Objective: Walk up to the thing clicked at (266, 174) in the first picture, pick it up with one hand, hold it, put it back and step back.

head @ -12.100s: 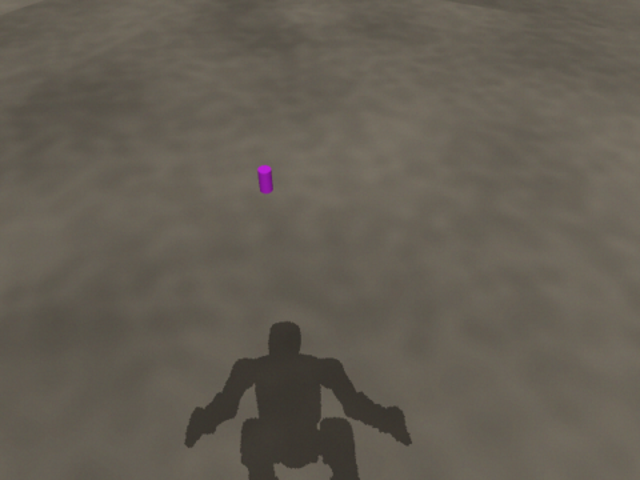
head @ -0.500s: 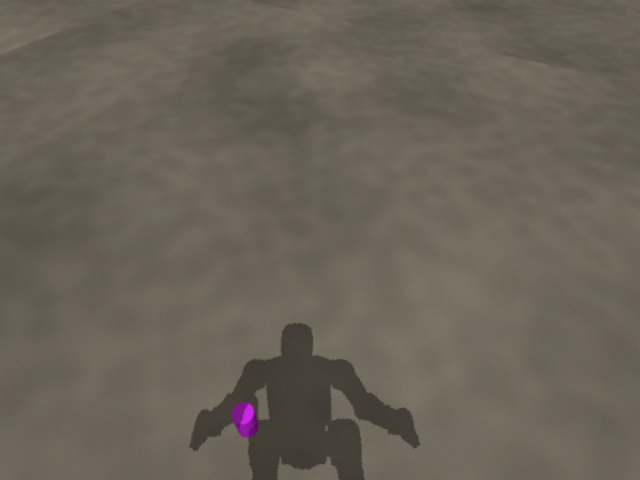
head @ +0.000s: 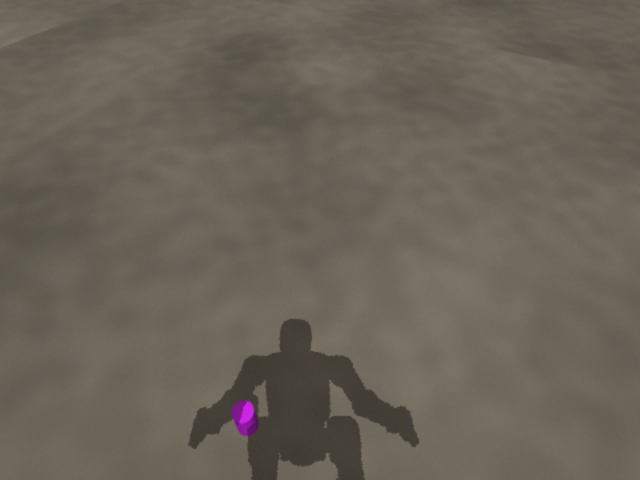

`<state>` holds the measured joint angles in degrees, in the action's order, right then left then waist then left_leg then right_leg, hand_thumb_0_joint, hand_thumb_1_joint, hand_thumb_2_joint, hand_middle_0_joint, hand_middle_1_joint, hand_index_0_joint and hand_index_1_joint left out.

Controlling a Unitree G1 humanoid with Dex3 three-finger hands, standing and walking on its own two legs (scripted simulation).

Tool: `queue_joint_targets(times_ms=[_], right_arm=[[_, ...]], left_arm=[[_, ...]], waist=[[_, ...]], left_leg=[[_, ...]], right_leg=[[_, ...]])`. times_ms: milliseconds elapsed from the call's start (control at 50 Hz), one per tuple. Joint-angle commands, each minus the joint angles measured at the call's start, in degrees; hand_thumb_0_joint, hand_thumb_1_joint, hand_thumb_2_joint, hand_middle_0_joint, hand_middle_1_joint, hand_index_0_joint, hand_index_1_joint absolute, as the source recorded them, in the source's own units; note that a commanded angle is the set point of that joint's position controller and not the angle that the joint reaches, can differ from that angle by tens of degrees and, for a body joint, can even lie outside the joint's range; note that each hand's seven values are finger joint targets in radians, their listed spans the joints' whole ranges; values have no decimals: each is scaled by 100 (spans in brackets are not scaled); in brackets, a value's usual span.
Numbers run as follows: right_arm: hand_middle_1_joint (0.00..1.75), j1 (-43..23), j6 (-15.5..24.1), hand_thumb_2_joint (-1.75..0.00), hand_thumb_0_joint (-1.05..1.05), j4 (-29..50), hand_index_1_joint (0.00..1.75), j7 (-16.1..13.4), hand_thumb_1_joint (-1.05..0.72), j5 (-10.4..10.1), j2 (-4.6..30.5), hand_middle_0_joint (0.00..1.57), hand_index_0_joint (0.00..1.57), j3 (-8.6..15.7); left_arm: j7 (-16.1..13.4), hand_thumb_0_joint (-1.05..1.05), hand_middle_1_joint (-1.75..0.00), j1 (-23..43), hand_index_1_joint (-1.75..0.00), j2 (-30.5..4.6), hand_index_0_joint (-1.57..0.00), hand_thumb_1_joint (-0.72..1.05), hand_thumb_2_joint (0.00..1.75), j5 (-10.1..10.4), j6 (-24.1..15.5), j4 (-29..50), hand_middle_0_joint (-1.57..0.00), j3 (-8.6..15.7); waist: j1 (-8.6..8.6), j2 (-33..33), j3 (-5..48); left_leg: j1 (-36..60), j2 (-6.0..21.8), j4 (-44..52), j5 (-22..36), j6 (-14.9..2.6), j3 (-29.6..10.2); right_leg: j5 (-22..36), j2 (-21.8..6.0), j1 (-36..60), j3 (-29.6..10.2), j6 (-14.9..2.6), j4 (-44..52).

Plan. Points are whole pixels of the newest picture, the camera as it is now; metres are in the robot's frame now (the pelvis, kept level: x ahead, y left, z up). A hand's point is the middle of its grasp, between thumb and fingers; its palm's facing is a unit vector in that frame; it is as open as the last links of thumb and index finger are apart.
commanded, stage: stand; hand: left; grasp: from above
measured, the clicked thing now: (245, 418) +0.43 +0.21 -0.72
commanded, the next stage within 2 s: rise first in 0.40 s
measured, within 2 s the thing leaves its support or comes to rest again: neither
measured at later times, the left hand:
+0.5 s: hand out of the picture +0.07 +0.26 -0.16, palm faces -0.02 -0.94 -0.35, open 7.3 cm
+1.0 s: hand out of the picture +0.14 +0.26 -0.20, palm faces -0.08 -0.91 -0.40, open 13.1 cm
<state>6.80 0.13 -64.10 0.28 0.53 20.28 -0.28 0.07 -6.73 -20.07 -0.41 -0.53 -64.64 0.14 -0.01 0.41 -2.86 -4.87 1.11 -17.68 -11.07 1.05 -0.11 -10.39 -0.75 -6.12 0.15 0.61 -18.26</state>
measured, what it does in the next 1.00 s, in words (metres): lowers itself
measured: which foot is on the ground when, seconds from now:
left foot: down 0.00-1.00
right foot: down 0.00-1.00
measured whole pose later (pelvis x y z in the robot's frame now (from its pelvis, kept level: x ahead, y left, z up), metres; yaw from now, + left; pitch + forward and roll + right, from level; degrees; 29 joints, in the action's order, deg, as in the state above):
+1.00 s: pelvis -0.01 +0.01 -0.05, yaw +0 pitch +12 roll -1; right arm 14.6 4.9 -36.5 -0.6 -0.9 14.2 2.1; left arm -0.4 -5.3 -17.4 -10.3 8.7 -44.4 8.0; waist 1.9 0.2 4.2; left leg -37.4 1.2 -50.6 -25.0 0.3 -0.6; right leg -22.9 -0.7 -37.5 0.0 1.2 -48.6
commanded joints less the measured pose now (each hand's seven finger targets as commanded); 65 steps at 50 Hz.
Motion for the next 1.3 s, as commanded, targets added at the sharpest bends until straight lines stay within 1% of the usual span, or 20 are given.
queue_joint_targets(times_ms=[0, 80, 460, 480, 500, 520, 540, 560, 580, 600, 640, 680, 760, 820, 880, 980, 1000, 1040, 1220, 1280], right_arm=[[30, -186, 143, -90, 0, 327, 30, -80, -90, 2, 1200, 20, 20, 227], [30, -230, 149, -90, 0, 333, 30, -82, -90, 5, 1223, 20, 20, 236], [30, -219, 152, -90, 0, 335, 30, -84, -90, 1, 1195, 20, 20, 246], [30, -190, 149, -90, 0, 327, 30, -83, -90, -3, 1183, 20, 20, 234], [30, -122, 429, -91, 0, 1897, 30, -195, -95, -378, 232, 20, 20, -26], [30, 133, 431, -91, 0, 1565, 30, -259, -92, -373, 407, 20, 20, 30], [30, 384, 350, -90, 0, 1605, 30, -321, -90, -413, 603, 20, 20, 143], [30, 477, 322, -90, 0, 1689, 30, -320, -91, -350, 593, 20, 20, 224], [30, 520, 338, -90, 0, 1827, 30, -324, -90, -328, 570, 20, 20, 279], [30, 586, 374, -91, 0, 1986, 30, -328, -90, -239, 577, 20, 20, 393], [30, 792, 420, -91, 0, 2188, 30, -264, -91, -146, 499, 20, 20, 505], [30, 738, 439, -90, 0, 2528, 30, -251, -90, -169, 422, 20, 20, 513], [30, 561, 451, -90, 0, 2973, 30, -220, -88, -222, 395, 20, 20, 525], [30, 553, 542, -90, 0, 3195, 30, -178, -89, -199, 338, 20, 20, 515], [30, 713, 664, -90, 0, 3320, 30, -149, -87, -160, 324, 20, 20, 566], [30, 717, 848, -90, 0, 3625, 30, -165, -87, -127, 247, 20, 20, 599], [30, 685, 874, -90, 0, 3661, 30, -180, -87, -126, 237, 20, 20, 601], [30, 669, 906, -90, 0, 3700, 30, -198, -87, -115, 229, 20, 20, 600], [30, 564, 1067, -90, 0, 4029, 30, -235, -89, -80, 184, 20, 20, 550], [30, 479, 1132, -91, 0, 4029, 30, -231, -91, -73, 214, 20, 20, 523]], left_arm=[[-61, 0, -30, 185, -30, -1253, -20, 90, 90, -8, -122, 329, -20, 225], [-67, 0, -30, 142, -30, -1217, -20, 90, 90, -18, -132, 331, -20, 211], [-73, 0, -30, 130, -30, -1250, -20, 90, 90, -24, -118, 337, -20, 227], [-73, 0, -38, 140, -38, -1254, -14, 82, 98, -15, -120, 340, -14, 226], [-145, 0, -46, 2151, -46, -223, -14, 74, 95, 285, -642, 2351, -17, 231], [-180, 0, -54, 2993, -54, -620, -16, 66, 93, 268, -630, 2098, -19, 376], [-196, 0, -61, 1609, -62, -1072, -16, 58, 92, 148, -376, 944, -19, 655], [-115, 0, -68, 1417, -69, -1105, -17, 50, 91, 20, -251, 565, -18, 733], [-26, 0, -76, 1809, -76, -1312, -18, 42, 90, -104, -258, 671, -18, 840], [17, 0, -82, 1825, -81, -1512, -17, 34, 91, -270, -306, 759, -16, 1029], [122, 0, -95, 620, -91, -1221, -16, 18, 90, -507, -147, 544, -13, 1118], [89, 0, -97, 457, -95, -1204, -17, 2, 89, -617, 36, 1023, -15, 1172], [3, 0, -98, 464, -98, -918, -15, -30, 92, -786, 627, 1486, -14, 1004], [-74, 0, -104, 536, -103, -854, -11, -49, 93, -881, 839, 1847, -11, 1006], [-129, 0, -105, 372, -105, -871, -8, -52, 96, -994, 845, 2134, -8, 1117], [-134, 0, -108, 152, -107, -757, -9, -53, 96, -1120, 774, 3436, -9, 1033], [-146, 0, -106, -58, -106, -832, -8, -52, 97, -1164, 813, 3528, -8, 1122], [-158, 0, -106, -272, -106, -744, -8, -53, 97, -1199, 894, 3714, -9, 1024], [-206, 0, -109, -951, -108, -647, -8, -54, 96, -1406, 1227, 4731, -7, 948], [-207, 0, -108, -390, -107, -741, -9, -56, 97, -1571, 1192, 4696, -8, 856]], waist=[[2, -66, 416], [-20, -32, 460], [-21, -85, 430], [-10, -67, 387], [689, 6, -32], [514, -107, 308], [314, -161, 152], [283, -342, 392], [243, -365, 637], [156, -294, 1208], [-95, 63, 1619], [-189, 169, 1840], [-11, -12, 1464], [-2, -34, 1324], [40, -13, 1527], [143, 316, 2069], [71, 335, 2107], [181, 156, 2127], [187, 428, 2286], [347, 428, 2071]], left_leg=[[21, 651, 211, 946, -186, -435], [47, 655, 156, 1101, -207, -425], [84, 661, 207, 1061, -209, -432], [70, 654, 242, 1046, -195, -446], [-802, -122, -262, 184, -159, 264], [-775, -151, -406, 98, -176, 216], [-942, -129, -466, -1, -158, 233], [-1135, -176, -726, 39, -182, 222], [-1273, -182, -958, 107, -199, 209], [-1324, -196, -1185, 307, -194, 211], [-1596, -263, -1549, 623, -134, 207], [-1602, -301, -1527, 761, -107, 206], [-1827, -212, -1676, 650, -104, 115], [-2229, -149, -1986, 283, -86, 86], [-2628, -132, -2491, 193, -101, 71], [-2888, -70, -3052, 187, -74, 3], [-2970, -76, -3139, 178, -80, 0], [-3159, -55, -3333, 187, -98, -38], [-3742, -3, -3848, -190, -84, -175], [-4150, 38, -4088, -532, -74, -278]], right_leg=[[1011, -686, 65, -491, -166, 222], [1265, -700, 117, -485, -142, 204], [1126, -696, 136, -452, -151, 200], [1054, -680, 74, -454, -152, 209], [530, 51, -1261, 18, -65, -215], [344, 45, -1024, 84, -47, -310], [90, 90, -993, 148, -93, -335], [62, 80, -1105, 148, -110, -507], [162, 63, -1200, 130, -104, -738], [443, 18, -1077, 99, -92, -997], [687, 16, -1073, 87, -149, -1390], [794, 25, -894, 75, -155, -1418], [515, 115, -1421, 179, -152, -1526], [48, 164, -1920, 239, -153, -1837], [-23, 155, -2294, 225, -140, -2321], [-75, 142, -2886, 176, -171, -2988], [-89, 133, -2905, 176, -174, -3049], [-92, 142, -3069, 184, -160, -3199], [-481, 128, -3806, 200, -185, -3815], [-794, 129, -4402, 210, -182, -4153]])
